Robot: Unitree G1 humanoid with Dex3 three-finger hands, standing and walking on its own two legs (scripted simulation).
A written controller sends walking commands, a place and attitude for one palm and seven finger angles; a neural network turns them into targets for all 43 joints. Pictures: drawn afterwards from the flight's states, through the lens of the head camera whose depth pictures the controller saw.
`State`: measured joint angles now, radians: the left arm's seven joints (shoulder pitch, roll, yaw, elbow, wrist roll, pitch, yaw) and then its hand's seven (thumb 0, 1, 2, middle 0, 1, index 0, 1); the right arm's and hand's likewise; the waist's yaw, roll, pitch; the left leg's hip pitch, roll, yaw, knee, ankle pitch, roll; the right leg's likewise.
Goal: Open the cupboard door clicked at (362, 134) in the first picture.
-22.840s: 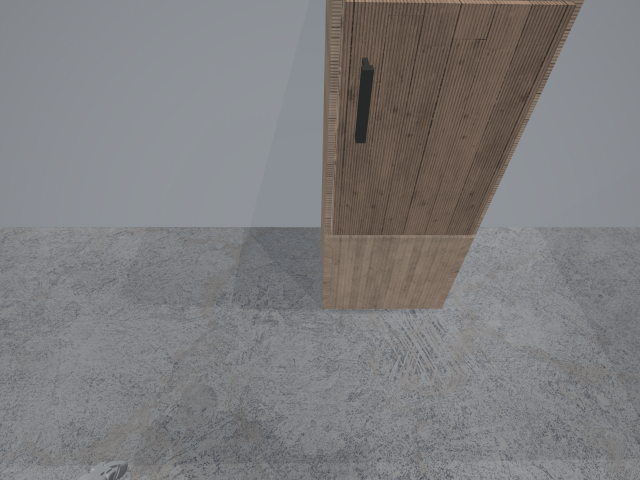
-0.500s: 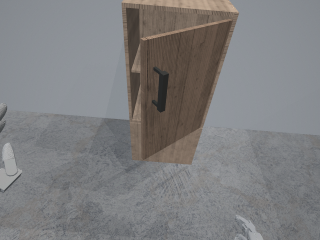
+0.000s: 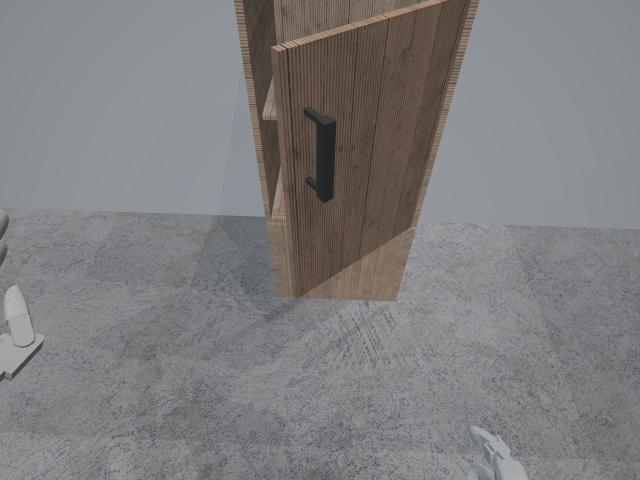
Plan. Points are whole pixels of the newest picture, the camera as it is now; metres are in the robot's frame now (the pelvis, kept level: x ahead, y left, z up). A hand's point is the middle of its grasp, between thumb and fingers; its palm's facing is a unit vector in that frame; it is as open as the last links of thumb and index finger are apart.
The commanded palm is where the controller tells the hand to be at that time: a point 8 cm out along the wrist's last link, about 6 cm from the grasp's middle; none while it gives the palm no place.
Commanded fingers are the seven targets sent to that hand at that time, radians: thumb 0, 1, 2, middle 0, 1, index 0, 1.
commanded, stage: stop stepping back and stand still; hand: left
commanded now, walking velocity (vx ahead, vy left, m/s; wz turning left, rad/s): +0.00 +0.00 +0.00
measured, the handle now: (317, 156) +0.58 +0.06 +0.09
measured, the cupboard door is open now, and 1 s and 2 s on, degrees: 40 40 40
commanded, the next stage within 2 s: let the arm hang, fingers relaxed in 0.36 s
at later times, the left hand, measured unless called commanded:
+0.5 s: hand (66, 338) +0.21 +0.27 +0.13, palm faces +0.33 -0.80 -0.50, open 7.4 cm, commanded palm none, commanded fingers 0.00 0.90 0.90 -0.20 -0.30 -0.20 -0.30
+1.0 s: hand out of the picture -0.10 +0.19 -0.17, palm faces +0.09 -0.98 -0.19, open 7.3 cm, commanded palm none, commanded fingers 0.00 0.90 0.90 -0.20 -0.30 -0.20 -0.30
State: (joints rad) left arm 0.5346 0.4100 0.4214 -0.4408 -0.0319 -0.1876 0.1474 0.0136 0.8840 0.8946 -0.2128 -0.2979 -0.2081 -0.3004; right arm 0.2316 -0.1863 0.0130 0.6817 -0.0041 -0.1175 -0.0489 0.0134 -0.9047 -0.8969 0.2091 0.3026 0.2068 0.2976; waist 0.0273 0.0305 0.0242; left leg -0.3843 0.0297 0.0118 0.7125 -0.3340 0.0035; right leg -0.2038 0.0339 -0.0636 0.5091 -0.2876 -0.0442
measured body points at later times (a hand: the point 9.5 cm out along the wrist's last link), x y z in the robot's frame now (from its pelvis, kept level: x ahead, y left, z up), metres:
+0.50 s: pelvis +0.01 +0.01 +0.00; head +0.02 +0.00 +0.45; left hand +0.19 +0.31 +0.16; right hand +0.19 -0.22 -0.08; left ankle +0.05 +0.11 -0.73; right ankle -0.01 -0.10 -0.73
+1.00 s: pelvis -0.01 +0.02 +0.01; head +0.01 +0.02 +0.46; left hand -0.10 +0.24 -0.15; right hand -0.04 -0.20 -0.15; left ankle +0.04 +0.12 -0.73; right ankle -0.02 -0.10 -0.73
